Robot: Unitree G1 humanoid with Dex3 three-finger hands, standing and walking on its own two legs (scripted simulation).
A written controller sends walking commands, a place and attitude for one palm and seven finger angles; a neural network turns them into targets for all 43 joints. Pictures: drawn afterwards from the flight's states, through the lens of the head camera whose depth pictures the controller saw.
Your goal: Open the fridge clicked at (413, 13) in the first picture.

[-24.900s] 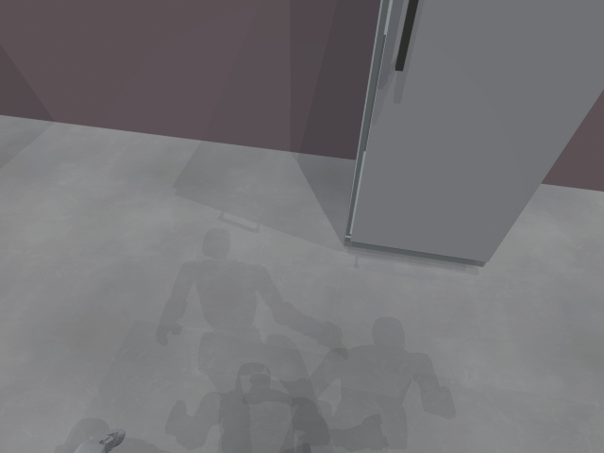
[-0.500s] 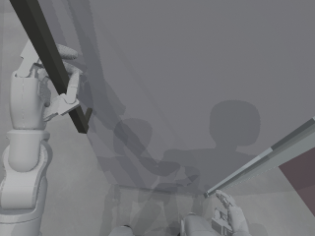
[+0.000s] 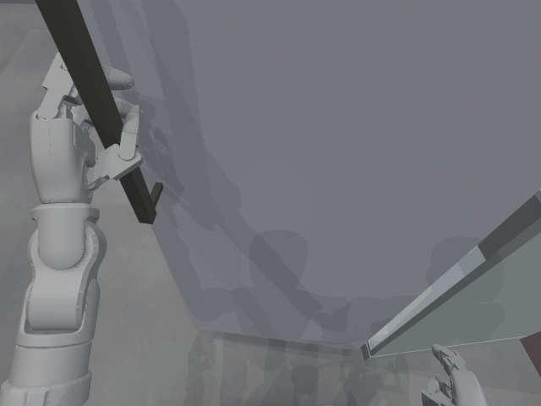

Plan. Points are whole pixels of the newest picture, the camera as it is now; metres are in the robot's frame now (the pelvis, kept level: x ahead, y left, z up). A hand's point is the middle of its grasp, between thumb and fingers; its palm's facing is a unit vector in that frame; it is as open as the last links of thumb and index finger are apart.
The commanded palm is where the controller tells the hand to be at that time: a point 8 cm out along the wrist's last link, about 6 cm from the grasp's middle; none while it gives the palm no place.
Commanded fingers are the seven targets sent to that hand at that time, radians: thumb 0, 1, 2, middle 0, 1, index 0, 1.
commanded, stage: stop walking and hold the door back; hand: left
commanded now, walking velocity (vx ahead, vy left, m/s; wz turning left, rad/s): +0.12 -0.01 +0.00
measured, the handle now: (113, 101) +0.36 +0.20 +0.26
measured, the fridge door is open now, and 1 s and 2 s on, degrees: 76 73 71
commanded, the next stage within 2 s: loosen the grip on the handle in 0.98 s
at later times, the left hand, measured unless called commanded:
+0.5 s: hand (139, 127) +0.35 +0.17 +0.24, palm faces +0.28 -0.95 -0.17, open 5.4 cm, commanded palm +0.34 +0.22 +0.21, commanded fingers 0.00 0.90 0.90 -0.45 -1.40 -0.45 -1.40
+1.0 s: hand (144, 119) +0.36 +0.17 +0.24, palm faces +0.26 -0.95 -0.16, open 5.4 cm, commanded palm +0.34 +0.22 +0.21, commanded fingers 0.00 0.90 0.90 -0.45 -1.40 -0.45 -1.40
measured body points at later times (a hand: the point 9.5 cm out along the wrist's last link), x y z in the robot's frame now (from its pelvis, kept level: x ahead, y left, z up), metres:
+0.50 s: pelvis -0.09 -0.02 +0.01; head -0.08 -0.04 +0.46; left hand +0.33 +0.22 +0.25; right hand +0.06 -0.25 -0.12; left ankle -0.03 +0.09 -0.69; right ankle -0.07 -0.16 -0.73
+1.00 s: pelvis -0.08 -0.02 +0.01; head -0.06 -0.04 +0.45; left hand +0.34 +0.22 +0.24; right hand +0.04 -0.26 -0.13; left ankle -0.06 +0.11 -0.73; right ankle -0.07 -0.12 -0.73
